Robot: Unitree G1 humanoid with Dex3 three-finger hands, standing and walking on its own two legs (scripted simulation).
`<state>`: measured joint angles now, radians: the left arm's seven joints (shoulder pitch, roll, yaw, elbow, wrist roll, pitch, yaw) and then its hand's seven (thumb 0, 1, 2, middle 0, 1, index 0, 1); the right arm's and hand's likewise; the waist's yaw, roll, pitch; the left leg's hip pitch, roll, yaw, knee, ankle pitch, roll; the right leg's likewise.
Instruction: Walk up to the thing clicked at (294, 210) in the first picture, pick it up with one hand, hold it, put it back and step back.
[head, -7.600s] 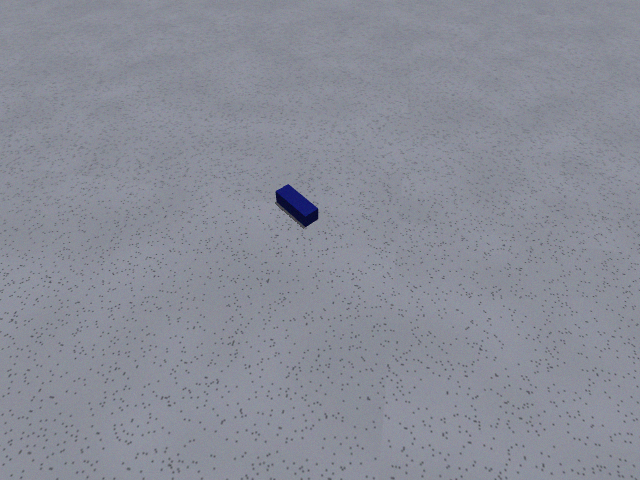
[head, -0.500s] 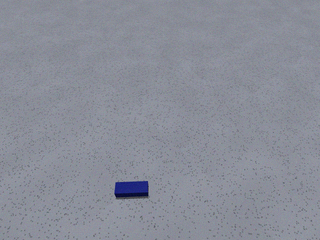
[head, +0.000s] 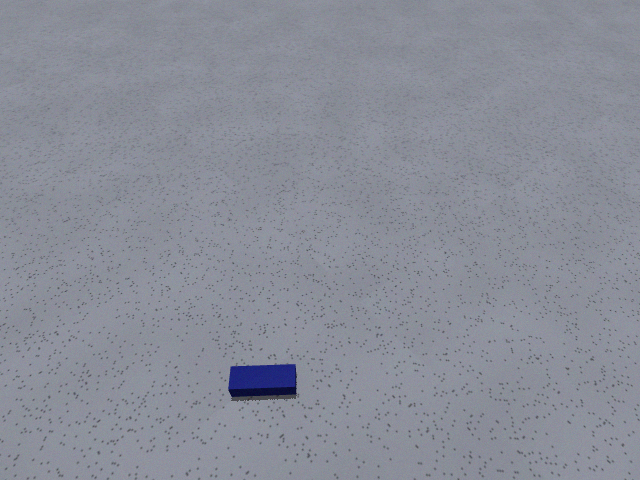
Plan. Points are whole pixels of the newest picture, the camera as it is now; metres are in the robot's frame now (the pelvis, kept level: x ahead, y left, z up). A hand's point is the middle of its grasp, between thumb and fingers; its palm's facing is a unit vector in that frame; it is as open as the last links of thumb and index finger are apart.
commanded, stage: stand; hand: left
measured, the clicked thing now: (263, 380) +0.53 +0.17 -0.75
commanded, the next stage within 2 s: walk up in 0.40 s
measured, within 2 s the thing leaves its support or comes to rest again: neither
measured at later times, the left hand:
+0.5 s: hand out of the picture +0.08 +0.26 -0.16, palm faces -0.05 -0.94 -0.35, open 7.4 cm
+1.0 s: hand out of the picture +0.16 +0.21 -0.17, palm faces -0.01 -0.92 -0.38, open 7.4 cm
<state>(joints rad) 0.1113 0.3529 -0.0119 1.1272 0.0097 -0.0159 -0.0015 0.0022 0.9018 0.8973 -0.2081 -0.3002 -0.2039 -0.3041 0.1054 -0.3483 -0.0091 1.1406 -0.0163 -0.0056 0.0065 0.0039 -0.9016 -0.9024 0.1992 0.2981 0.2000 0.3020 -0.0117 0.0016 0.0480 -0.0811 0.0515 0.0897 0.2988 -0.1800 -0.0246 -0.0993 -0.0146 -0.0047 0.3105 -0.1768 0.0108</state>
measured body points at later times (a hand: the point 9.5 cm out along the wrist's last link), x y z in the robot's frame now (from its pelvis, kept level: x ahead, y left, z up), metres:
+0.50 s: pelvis +0.00 -0.01 -0.01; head +0.01 -0.01 +0.44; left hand +0.08 +0.31 -0.13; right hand +0.06 -0.31 -0.13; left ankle -0.01 +0.13 -0.75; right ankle -0.01 -0.12 -0.73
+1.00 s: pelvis +0.07 -0.05 -0.03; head +0.11 -0.05 +0.42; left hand +0.16 +0.26 -0.14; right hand +0.14 -0.37 -0.15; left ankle +0.10 +0.08 -0.74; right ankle +0.08 -0.18 -0.75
